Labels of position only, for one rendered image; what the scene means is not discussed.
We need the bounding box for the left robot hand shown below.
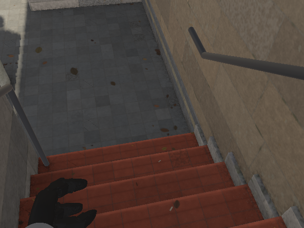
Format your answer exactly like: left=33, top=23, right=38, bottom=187
left=28, top=178, right=97, bottom=228

